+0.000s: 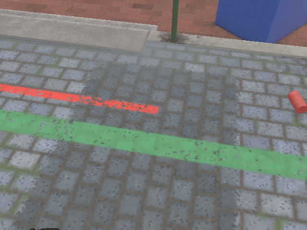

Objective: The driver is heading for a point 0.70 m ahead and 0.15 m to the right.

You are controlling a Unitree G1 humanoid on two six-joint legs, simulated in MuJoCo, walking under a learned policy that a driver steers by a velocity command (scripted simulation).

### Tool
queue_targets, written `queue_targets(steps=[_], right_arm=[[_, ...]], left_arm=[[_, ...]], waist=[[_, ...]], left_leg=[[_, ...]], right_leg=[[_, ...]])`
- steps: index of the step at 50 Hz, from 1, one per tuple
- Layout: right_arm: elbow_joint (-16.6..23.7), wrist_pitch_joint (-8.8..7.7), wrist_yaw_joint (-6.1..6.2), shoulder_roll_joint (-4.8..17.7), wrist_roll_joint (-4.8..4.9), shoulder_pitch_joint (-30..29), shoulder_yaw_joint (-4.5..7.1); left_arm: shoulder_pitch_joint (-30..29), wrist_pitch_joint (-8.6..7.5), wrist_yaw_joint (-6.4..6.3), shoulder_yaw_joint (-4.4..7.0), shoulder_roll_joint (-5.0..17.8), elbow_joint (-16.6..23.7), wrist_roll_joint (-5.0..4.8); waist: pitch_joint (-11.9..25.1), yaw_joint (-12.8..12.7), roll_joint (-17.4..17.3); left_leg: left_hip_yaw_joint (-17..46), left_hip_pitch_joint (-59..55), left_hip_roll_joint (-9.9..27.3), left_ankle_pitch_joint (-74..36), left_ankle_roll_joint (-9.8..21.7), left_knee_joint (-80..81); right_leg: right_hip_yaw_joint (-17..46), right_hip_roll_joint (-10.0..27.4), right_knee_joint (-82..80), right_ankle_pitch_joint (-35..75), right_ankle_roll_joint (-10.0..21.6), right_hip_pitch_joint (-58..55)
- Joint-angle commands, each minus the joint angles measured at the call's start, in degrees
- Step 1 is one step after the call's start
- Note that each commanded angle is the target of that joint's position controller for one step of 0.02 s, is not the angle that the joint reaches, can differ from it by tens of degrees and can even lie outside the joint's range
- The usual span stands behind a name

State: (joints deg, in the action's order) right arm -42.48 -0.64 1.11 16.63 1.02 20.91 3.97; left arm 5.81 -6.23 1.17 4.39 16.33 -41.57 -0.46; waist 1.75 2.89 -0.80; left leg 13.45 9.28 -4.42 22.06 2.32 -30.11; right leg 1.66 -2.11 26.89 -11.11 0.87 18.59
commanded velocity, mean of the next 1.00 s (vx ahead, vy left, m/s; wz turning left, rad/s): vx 0.48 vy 0.00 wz -0.13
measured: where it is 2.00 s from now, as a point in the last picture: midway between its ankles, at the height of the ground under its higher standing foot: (160, 185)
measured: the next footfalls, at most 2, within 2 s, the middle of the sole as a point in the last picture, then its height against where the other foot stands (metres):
left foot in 0.46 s outside the picture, level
right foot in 1.00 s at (182, 195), level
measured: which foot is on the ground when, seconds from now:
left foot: up 0.00-0.44, down 0.46-1.00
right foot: down 0.00-0.48, up 0.50-0.98, down 1.00-1.00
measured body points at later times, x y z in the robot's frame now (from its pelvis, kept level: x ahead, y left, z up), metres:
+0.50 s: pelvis +0.25 +0.03 -0.01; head +0.29 +0.04 +0.43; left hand +0.20 +0.31 -0.15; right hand +0.50 -0.19 -0.08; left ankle +0.35 +0.13 -0.74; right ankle +0.05 -0.11 -0.69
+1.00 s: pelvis +0.52 -0.01 -0.02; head +0.56 -0.03 +0.43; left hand +0.78 +0.18 -0.10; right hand +0.48 -0.30 -0.15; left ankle +0.36 +0.13 -0.73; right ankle +0.63 -0.12 -0.74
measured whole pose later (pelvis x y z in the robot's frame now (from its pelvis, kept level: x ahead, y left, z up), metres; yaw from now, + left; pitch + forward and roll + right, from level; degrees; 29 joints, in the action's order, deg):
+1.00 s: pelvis +0.52 -0.01 -0.02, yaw -13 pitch +2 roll +2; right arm -49.8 -2.2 0.9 17.0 0.7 19.1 3.9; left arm 4.3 -2.3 3.5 2.2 15.5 -37.8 -1.1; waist -2.6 3.1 1.1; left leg -14.2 -5.1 1.9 27.3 -1.6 -24.5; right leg -2.8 0.7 33.6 -6.1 5.9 29.9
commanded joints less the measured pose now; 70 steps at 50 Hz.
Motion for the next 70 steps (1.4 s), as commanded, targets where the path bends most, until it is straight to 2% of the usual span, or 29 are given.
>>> queue_targets(steps=[1, 2, 3, 6, 13, 19, 21, 22, 23, 24, 25, 26, 28, 29, 31, 34, 39, 43, 47, 49, 50, 51, 52, 53, 55, 56, 59, 62, 70], right_arm=[[6.74, -2.34, 0.25, 3.31, 0.91, -2.18, 0.03], [5.89, -2.82, 0.27, 7.98, 1.24, -3.20, 1.25], [5.32, -2.95, 0.10, 8.15, 0.89, -5.01, 1.41], [5.44, -3.41, -0.84, 5.95, -0.51, -7.84, 1.11], [8.87, -4.12, -2.05, 0.33, -0.58, -18.36, -1.00], [10.97, -4.75, -3.56, 2.47, 0.18, -24.11, -0.58], [9.78, -4.78, -3.48, 4.89, -0.04, -18.66, 0.54], [7.26, -4.61, -3.11, 7.12, -0.11, -10.51, 1.74], [5.00, -4.32, -2.40, 10.14, -0.53, 0.11, 2.76], [4.01, -4.16, -2.32, 15.52, -1.51, 4.25, 3.71], [3.94, -3.93, -2.29, 9.91, -0.87, 4.55, 2.37], [3.85, -3.89, -2.09, 7.77, -0.71, 0.06, 1.41], [3.70, -4.20, -2.24, 5.06, -1.31, -6.34, 0.55], [3.53, -4.71, -2.34, 3.70, -1.75, -8.20, 0.18], [2.46, -5.79, -2.57, 3.44, -1.57, -9.57, 0.42], [0.42, -6.67, -2.25, 4.76, -1.90, -9.66, 0.94], [-1.50, -6.23, -1.28, 6.79, -1.71, -8.07, 1.12], [-3.96, -4.69, -0.92, 8.76, -0.78, -3.16, 1.71], [-4.29, -2.54, -0.32, 11.00, -0.13, -3.01, 2.38], [-3.56, -1.50, 0.38, 11.92, -0.09, -4.30, 2.55], [-2.76, -1.65, 0.77, 10.74, -0.46, -3.88, 1.88], [0.05, -3.15, -0.32, 1.99, -2.65, 2.92, -1.00], [-0.76, -5.18, -1.21, 6.00, -1.27, 0.14, -0.74], [0.19, -5.79, -1.66, 9.41, 1.22, -5.14, 0.35], [0.47, -5.62, -0.75, 7.75, -0.01, -8.19, -0.07], [0.36, -4.80, -0.52, 8.19, -0.45, -7.67, 0.29], [-0.85, -2.51, -0.01, 5.49, -0.95, -3.73, -0.13], [-0.54, -1.93, 0.31, 3.80, -1.48, -5.71, -0.71], [0.65, -2.24, -0.75, 5.15, -1.46, -12.83, -0.29]], left_arm=[[17.29, -0.62, 0.12, 4.24, 15.05, -1.61, 0.87], [15.78, -0.72, 0.50, 2.96, 10.74, -1.44, -0.22], [13.94, -0.65, 0.50, 2.09, 8.21, -1.00, -0.38], [10.22, -0.06, 0.09, 0.68, 5.48, -0.45, 0.42], [14.53, 0.88, -0.98, 0.69, 8.16, -3.66, -0.67], [18.30, 1.89, -1.16, 0.70, 9.80, -6.45, -1.32], [17.80, 2.41, -1.47, 0.91, 10.94, -6.68, -1.29], [17.10, 2.67, -1.63, 0.62, 10.56, -6.48, -1.08], [16.26, 2.57, -1.81, -0.24, 9.01, -5.22, 0.08], [24.02, 1.74, -1.48, -2.65, 1.06, -3.90, 0.20], [22.28, 0.72, -1.13, -1.68, 5.84, -5.17, -1.00], [16.54, 0.34, -0.85, -0.40, 9.53, -3.17, -2.69], [11.41, 0.49, -1.04, -0.49, 7.96, -2.15, -1.70], [12.41, 1.27, -1.13, -0.21, 7.38, -2.60, -1.31], [14.94, 2.89, -1.18, -0.62, 4.59, -3.67, -1.36], [11.61, 3.91, -1.52, -0.48, 4.14, -2.12, -1.12], [3.12, 3.08, 0.04, -1.12, 2.97, 0.68, -0.62], [-4.31, 3.07, 1.46, -1.77, 2.40, 4.72, -0.73], [-4.28, 3.36, 2.72, -0.91, 4.43, 7.64, -0.73], [7.42, 3.74, 2.32, 1.44, 8.32, 5.56, -0.84], [16.59, 4.05, 1.28, 3.34, 12.18, 3.55, -0.61], [16.51, 3.98, 0.40, 4.35, 19.14, 3.99, -0.16], [17.44, 3.57, 0.29, 2.90, 14.53, 5.97, 0.24], [14.83, 3.21, 0.42, 1.75, 11.42, 5.55, 0.97], [8.61, 2.91, 0.26, 0.80, 7.68, 5.31, -0.05], [6.68, 2.84, 0.05, 0.28, 6.56, 5.72, 0.50], [4.27, 2.30, -0.09, 0.42, 7.51, 5.13, 1.05], [3.35, 2.69, -0.82, 0.34, 7.67, 3.66, 0.82], [4.40, 4.46, -1.12, -0.64, 6.72, -1.12, 0.76]], waist=[[5.55, -7.57, 17.29], [-0.68, -7.21, 11.69], [-4.34, -6.67, 8.82], [-5.28, -4.63, 6.69], [-4.51, -7.15, 6.54], [-6.15, -6.82, 6.28], [-1.88, -2.75, 6.98], [3.16, 1.59, 6.32], [10.57, 6.24, 3.77], [20.13, 2.74, -12.17], [21.88, 4.50, -11.82], [10.52, 3.87, -8.83], [1.35, 0.46, -3.03], [-0.04, -1.60, -4.17], [-0.91, -3.51, -4.62], [-4.18, -3.89, -2.88], [-5.87, -1.11, -1.17], [-7.99, 1.84, 0.09], [-5.11, -0.40, -2.60], [2.26, -7.40, -3.55], [7.18, -11.82, 0.07], [13.66, -5.55, 16.00], [24.28, -8.92, 9.95], [17.40, -9.76, 5.82], [5.92, -5.88, 0.21], [4.45, -3.99, 1.50], [3.83, -0.82, 2.47], [4.27, -1.03, 4.54], [2.43, -3.62, 6.05]], left_leg=[[-2.99, 31.89, -1.25, 10.70, 0.61, -26.36], [-1.52, 38.18, 1.60, 9.90, 0.55, -33.12], [-1.97, 39.67, 3.59, 4.86, 0.75, -35.33], [-6.55, 35.69, 8.50, -5.35, -0.21, -30.62], [-12.76, 28.55, 7.46, -20.33, -3.05, -9.05], [-13.22, 22.77, 5.46, -21.42, -0.30, 0.48], [-15.23, 12.97, 3.12, -18.64, 2.11, 2.06], [-16.13, 1.26, 2.24, -20.00, 3.97, 3.11], [-8.82, -16.35, 9.49, -20.18, 7.13, 0.46], [19.10, -36.17, 25.93, -8.39, 15.90, 4.02], [29.06, -34.03, 27.68, -1.35, 16.50, 11.09], [19.23, -25.47, 25.71, -2.01, 13.72, 12.53], [6.69, -10.43, 20.77, -9.90, 10.80, 16.20], [2.50, -5.78, 18.86, -12.96, 9.87, 18.36], [-2.38, -0.60, 18.20, -16.46, 10.28, 21.69], [-8.74, 1.32, 18.05, -20.78, 10.22, 24.32], [-18.24, -1.07, 16.01, -25.32, 7.81, 24.93], [-20.32, -10.71, 19.11, -27.56, 7.14, 22.70], [-22.94, -17.52, 20.64, -51.11, 4.98, 12.65], [-25.27, -14.46, 18.63, -64.04, 2.84, -4.61], [-25.25, -2.81, 16.13, -53.96, 0.35, -20.01], [-23.48, 24.61, 4.90, 0.72, -4.26, -43.17], [-9.98, 28.97, 1.49, 14.08, -4.77, -52.48], [-7.91, 31.46, 5.23, 10.02, -3.94, -52.17], [-10.02, 29.99, 9.69, 4.42, -3.72, -42.74], [-9.87, 25.58, 10.74, 2.66, -3.82, -40.32], [-11.02, 18.96, 10.04, -1.76, -5.69, -33.10], [-11.74, 17.54, 9.32, -9.77, -6.63, -21.89], [-11.40, 12.11, 7.37, -16.22, -4.11, -2.93]], right_leg=[[37.47, 22.74, -12.64, -18.31, 14.41, -31.09], [38.16, 23.77, -13.67, -23.02, 14.86, -28.33], [32.68, 21.33, -13.93, -20.64, 13.34, -25.46], [20.34, 15.83, -16.24, -4.34, 10.65, -18.80], [6.97, 11.92, -17.41, 16.44, 9.87, -14.76], [6.75, 15.78, -15.14, 21.21, 8.61, -19.14], [4.82, 15.35, -7.40, 38.41, 7.24, -20.86], [2.65, 13.07, 1.97, 44.52, 5.97, -18.31], [1.64, 10.84, 16.63, 33.67, 4.24, -7.37], [-0.40, 0.74, 39.58, -5.47, 0.40, 14.25], [6.82, 0.68, 46.63, -20.74, 0.70, 19.76], [6.10, 3.69, 48.21, -17.39, 1.16, 24.08], [3.97, 8.05, 42.42, -9.24, 0.97, 21.56], [4.43, 9.68, 40.53, -6.64, 0.81, 18.26], [4.33, 10.12, 39.57, -4.41, -0.11, 14.84], [5.84, 10.07, 34.86, 1.91, -1.50, 18.90], [1.83, 8.53, 17.75, 17.23, -1.41, 17.81], [-0.52, 8.02, 10.40, 15.16, 0.42, 21.82], [-5.69, 3.96, 8.42, 3.70, 3.83, 17.50], [-8.22, -1.03, 6.50, 1.79, 6.88, 1.01], [-1.73, 1.21, 3.88, 7.12, 9.50, -16.16], [28.61, 18.55, 3.13, 13.78, 20.58, -39.39], [43.69, 24.90, -4.51, 20.26, 25.22, -43.30], [31.64, 22.77, -4.14, 31.37, 21.69, -37.99], [17.46, 17.44, -4.22, 38.26, 16.69, -22.14], [14.48, 16.09, -6.04, 39.57, 15.80, -15.83], [8.68, 13.92, -9.50, 45.08, 15.75, -7.34], [3.51, 11.29, -9.39, 45.63, 13.78, -6.73], [6.27, 12.63, -5.03, 30.42, 11.05, -9.96]])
